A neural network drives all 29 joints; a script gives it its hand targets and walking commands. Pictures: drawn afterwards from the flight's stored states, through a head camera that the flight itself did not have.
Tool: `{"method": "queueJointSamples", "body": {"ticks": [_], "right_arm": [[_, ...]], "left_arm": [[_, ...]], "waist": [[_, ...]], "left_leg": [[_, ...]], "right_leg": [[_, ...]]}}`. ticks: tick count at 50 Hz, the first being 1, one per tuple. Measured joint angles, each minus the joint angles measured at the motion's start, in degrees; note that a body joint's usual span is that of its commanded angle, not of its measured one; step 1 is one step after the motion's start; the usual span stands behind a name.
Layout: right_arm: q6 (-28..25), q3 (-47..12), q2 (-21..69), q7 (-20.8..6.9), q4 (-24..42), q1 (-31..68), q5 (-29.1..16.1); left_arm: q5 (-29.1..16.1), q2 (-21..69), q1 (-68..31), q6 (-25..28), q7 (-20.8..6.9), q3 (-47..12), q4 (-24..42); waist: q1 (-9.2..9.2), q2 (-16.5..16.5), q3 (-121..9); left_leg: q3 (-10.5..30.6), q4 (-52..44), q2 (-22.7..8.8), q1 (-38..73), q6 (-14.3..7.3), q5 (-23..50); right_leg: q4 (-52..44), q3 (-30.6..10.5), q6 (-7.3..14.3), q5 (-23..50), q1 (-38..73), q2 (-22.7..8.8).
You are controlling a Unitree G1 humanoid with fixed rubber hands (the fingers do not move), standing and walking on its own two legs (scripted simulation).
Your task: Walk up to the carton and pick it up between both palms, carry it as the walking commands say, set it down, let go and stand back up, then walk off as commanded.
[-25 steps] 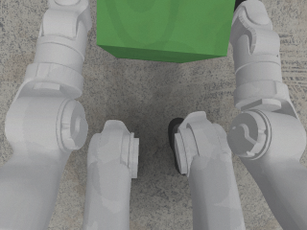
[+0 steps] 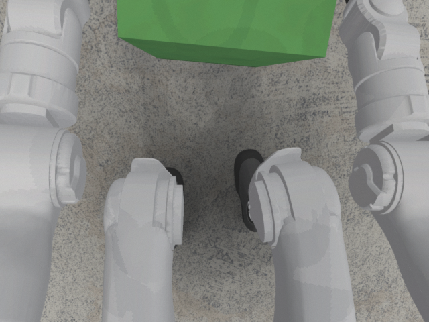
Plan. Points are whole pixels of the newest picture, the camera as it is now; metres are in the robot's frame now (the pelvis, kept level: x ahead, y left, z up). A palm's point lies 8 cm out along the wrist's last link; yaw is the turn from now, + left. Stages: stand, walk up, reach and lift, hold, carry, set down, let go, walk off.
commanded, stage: set down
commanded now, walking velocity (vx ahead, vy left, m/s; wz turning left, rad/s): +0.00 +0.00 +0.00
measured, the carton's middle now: out of the picture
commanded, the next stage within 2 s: let go in 1.36 s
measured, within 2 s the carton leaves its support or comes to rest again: neither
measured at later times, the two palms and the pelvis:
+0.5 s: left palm out of the picture +0.59 +0.16 -0.08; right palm out of the picture +0.54 -0.22 -0.09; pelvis +0.00 +0.00 +0.06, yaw +1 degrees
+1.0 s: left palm out of the picture +0.59 +0.17 +0.07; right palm out of the picture +0.54 -0.22 +0.07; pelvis -0.01 +0.00 +0.19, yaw +0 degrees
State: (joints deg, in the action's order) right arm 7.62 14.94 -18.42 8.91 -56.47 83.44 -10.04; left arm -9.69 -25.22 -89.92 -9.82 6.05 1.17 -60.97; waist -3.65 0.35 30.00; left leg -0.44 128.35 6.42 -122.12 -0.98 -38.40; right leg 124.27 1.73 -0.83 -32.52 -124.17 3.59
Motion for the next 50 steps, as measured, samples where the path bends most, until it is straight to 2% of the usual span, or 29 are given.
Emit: {"method": "queueJointSamples", "body": {"ticks": [5,10,13,19,25,29,32,37,41,50], "right_arm": [[0.6,-2.2,-2.1,-0.1,-1.1,1.9,-2.7],[1.1,-3.2,-1.6,-0.3,-2.7,3.6,-3.1],[2.0,-3.5,-0.9,0.3,0.7,2.7,-4.0],[6.1,-3.2,-0.1,1.8,9.3,-0.9,-2.6],[9.7,-2.6,-0.2,1.8,15.4,-3.0,-2.4],[10.6,-1.6,-0.6,1.3,17.6,-3.4,-1.4],[10.7,-0.9,-0.9,0.5,16.4,-2.8,-0.6],[11.7,-0.4,-0.9,0.2,18.2,-3.6,-0.5],[13.4,-1.2,-1.3,0.2,19.9,-4.2,-1.8],[15.0,-0.5,-0.9,0.6,19.8,-2.9,-0.4]], "left_arm": [[-3.3,-2.2,-1.8,0.0,-1.4,-2.0,-2.0],[-3.2,-2.6,-3.7,0.1,-2.2,-0.9,-4.0],[-3.1,-2.6,-3.0,-0.7,-2.2,-0.8,-1.1],[-1.5,-2.1,-0.4,-4.7,-1.3,1.1,6.4],[-0.1,-2.7,1.1,-7.4,-1.5,3.3,10.5],[0.3,-3.3,1.7,-8.2,-2.3,3.5,10.7],[0.4,-3.4,2.0,-8.5,-2.7,4.0,10.7],[0.1,-3.5,2.5,-8.9,-3.4,3.9,12.7],[-0.1,-3.2,2.3,-10.4,-3.5,4.2,13.1],[0.4,-3.9,2.1,-11.7,-4.2,4.3,13.4]], "waist": [[-0.26,-0.3,-0.1],[-0.65,0.1,-0.1],[-0.66,-0.2,0.1],[-1.12,-0.5,0.1],[-1.32,-0.6,0.0],[-1.15,-1.1,-0.1],[-0.93,-1.2,-0.1],[-0.84,-1.0,-0.1],[-0.50,-0.8,0.0],[-0.83,-0.6,0.0]], "left_leg": [[-0.6,-0.1,-0.6,-0.2,-0.2,0.7],[-0.6,-0.1,-1.3,0.0,-0.2,0.9],[-0.6,-0.5,-1.5,0.4,-0.3,0.9],[-1.0,-3.8,-1.5,4.1,-0.7,0.8],[-0.9,-10.7,-1.5,9.9,-0.9,1.5],[-0.7,-15.5,-1.5,13.8,-1.0,2.4],[-0.6,-19.0,-1.6,16.4,-1.1,3.2],[-0.4,-24.2,-1.6,20.0,-1.0,4.9],[-0.3,-28.4,-1.8,23.1,-0.9,6.4],[0.2,-38.9,-1.7,30.9,-0.8,10.2]], "right_leg": [[0.3,0.1,0.6,0.6,-0.4,-0.6],[0.2,0.3,1.0,1.1,-0.4,-0.6],[-0.2,0.3,1.0,1.2,0.0,-0.6],[-3.1,-0.3,0.9,0.7,3.7,-0.7],[-9.7,-1.1,0.6,1.0,9.6,-0.5],[-14.4,-1.5,0.4,1.6,13.6,-0.5],[-17.8,-1.9,0.3,2.4,16.2,-0.3],[-22.9,-2.3,0.3,4.0,19.8,-0.2],[-27.1,-2.7,0.3,5.4,22.9,0.0],[-37.5,-3.3,0.2,8.9,31.0,-0.1]]}}
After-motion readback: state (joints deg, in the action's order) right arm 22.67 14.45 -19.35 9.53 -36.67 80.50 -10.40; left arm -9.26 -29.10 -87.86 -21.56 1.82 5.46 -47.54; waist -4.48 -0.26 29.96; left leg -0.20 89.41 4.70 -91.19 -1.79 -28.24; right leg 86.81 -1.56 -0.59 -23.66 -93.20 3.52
